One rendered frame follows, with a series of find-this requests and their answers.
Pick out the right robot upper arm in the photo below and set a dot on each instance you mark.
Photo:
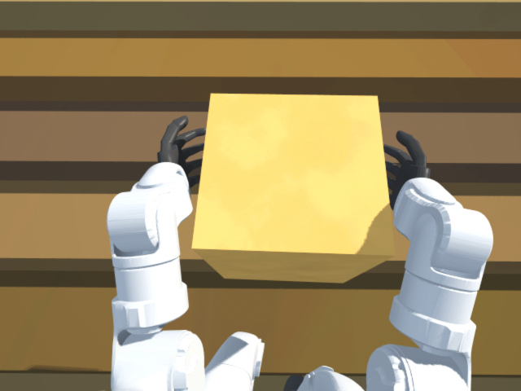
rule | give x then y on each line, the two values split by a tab
404	368

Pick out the right robot thigh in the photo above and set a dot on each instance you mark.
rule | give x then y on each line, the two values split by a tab
328	381

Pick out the left robot upper arm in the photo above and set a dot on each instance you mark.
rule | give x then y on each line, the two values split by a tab
160	361

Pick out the robot thigh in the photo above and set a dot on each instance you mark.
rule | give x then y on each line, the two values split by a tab
235	364
328	381

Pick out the robot right hand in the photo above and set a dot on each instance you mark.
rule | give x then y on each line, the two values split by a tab
411	167

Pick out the right robot forearm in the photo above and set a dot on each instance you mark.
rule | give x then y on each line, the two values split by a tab
448	250

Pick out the left robot forearm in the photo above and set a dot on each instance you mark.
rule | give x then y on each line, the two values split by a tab
142	226

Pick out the left robot thigh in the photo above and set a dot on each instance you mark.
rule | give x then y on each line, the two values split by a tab
235	364

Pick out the carton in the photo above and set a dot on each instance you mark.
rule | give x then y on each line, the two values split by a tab
293	187

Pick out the robot left hand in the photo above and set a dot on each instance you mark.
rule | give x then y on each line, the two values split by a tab
171	148

